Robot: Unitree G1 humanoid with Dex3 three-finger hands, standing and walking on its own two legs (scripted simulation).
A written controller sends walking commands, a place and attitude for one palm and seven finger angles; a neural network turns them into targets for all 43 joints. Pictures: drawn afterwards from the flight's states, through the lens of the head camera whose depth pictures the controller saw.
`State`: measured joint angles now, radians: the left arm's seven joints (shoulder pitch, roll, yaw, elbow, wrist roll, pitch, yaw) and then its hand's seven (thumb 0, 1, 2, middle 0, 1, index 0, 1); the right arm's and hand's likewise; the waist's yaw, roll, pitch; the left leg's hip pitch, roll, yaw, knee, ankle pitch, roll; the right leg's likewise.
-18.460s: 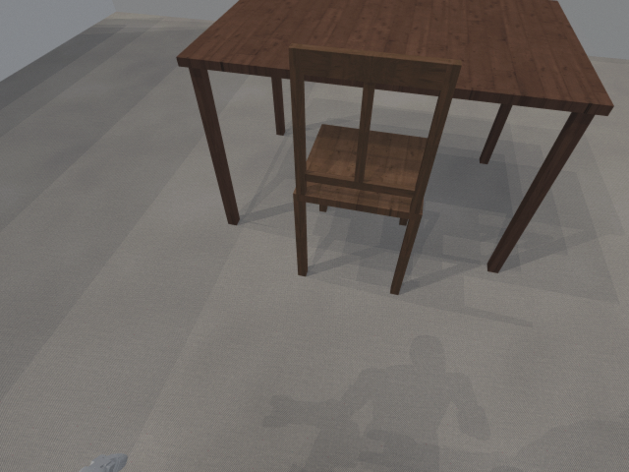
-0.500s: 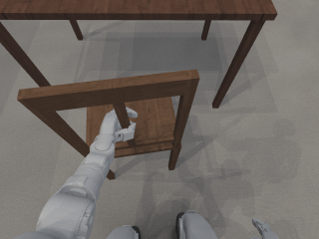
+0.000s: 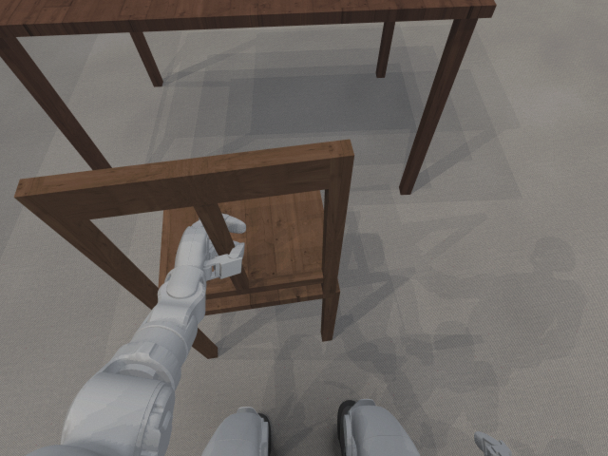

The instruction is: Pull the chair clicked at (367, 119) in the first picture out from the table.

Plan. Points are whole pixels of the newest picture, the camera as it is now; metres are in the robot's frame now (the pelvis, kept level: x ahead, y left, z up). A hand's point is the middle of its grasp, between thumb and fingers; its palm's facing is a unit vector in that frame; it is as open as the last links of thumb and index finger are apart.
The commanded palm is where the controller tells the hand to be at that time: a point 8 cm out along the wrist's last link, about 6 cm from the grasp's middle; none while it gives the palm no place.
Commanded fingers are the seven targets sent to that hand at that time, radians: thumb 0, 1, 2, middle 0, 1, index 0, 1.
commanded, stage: step backward, pulling the chair out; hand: left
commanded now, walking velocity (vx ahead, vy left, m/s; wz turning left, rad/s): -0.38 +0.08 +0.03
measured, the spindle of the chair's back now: (226, 250) +0.41 +0.13 -0.07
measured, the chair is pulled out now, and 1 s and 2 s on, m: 0.39 0.55 0.56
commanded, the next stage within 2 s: stop walking, hand still on the chair in 0.52 s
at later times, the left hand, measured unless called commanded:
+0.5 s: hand (230, 315) +0.29 +0.11 -0.04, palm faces +0.00 -0.99 -0.16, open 5.6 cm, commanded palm +0.31 +0.16 -0.04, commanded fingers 0.00 0.90 0.90 -0.50 -1.45 -0.50 -1.45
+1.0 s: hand (231, 371) +0.22 +0.10 -0.04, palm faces +0.00 -0.99 -0.17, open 5.6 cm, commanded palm +0.20 +0.15 -0.02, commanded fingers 0.00 0.90 0.90 -0.50 -1.45 -0.50 -1.45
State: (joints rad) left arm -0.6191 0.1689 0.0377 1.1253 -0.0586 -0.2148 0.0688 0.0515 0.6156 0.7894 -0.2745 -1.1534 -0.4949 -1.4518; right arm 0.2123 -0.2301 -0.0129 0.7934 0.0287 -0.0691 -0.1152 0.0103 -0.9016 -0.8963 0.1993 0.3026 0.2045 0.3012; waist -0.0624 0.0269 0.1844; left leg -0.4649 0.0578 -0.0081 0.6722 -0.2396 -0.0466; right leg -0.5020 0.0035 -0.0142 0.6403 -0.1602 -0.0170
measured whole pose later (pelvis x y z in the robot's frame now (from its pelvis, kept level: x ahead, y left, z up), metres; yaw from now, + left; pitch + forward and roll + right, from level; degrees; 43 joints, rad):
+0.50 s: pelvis -0.08 -0.01 +0.01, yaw +2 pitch +1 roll +1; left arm -0.59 0.15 0.03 1.14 -0.08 -0.20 0.07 0.07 0.63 0.77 -0.25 -1.15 -0.49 -1.45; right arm 0.21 -0.25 0.01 0.80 0.04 -0.08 -0.12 0.01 -0.90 -0.90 0.20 0.30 0.21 0.30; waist -0.07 0.03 0.15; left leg -0.44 0.01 -0.03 0.73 -0.42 -0.03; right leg -0.47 -0.01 -0.01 0.60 -0.16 -0.01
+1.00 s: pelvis -0.08 -0.01 +0.01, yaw +1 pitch -2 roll +1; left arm -0.21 0.10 -0.03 0.77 -0.04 -0.11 0.09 0.07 0.63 0.76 -0.24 -1.18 -0.50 -1.45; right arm 0.22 -0.24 0.03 0.73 0.01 -0.03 -0.12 0.01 -0.90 -0.90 0.20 0.30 0.20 0.30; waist -0.05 0.02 0.12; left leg -0.27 0.01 -0.01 0.56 -0.26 -0.01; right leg -0.37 -0.03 -0.03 0.55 -0.15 -0.01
